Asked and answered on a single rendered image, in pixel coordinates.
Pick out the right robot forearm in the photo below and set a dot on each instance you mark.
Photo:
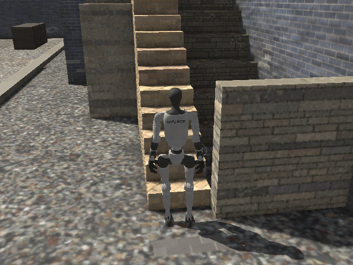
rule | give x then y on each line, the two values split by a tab
198	149

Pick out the right robot shin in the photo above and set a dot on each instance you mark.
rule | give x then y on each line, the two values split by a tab
189	201

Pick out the left robot upper arm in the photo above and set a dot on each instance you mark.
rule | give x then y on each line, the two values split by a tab
157	127

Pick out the right robot hand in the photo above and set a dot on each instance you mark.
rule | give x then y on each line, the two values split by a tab
201	166

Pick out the left robot hand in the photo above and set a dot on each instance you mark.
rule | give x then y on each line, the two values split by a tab
151	165

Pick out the left robot forearm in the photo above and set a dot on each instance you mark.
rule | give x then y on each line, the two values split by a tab
153	150

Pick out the right robot upper arm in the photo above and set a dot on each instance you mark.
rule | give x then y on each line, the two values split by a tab
195	126

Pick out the right robot foot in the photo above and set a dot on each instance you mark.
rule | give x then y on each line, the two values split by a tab
189	222

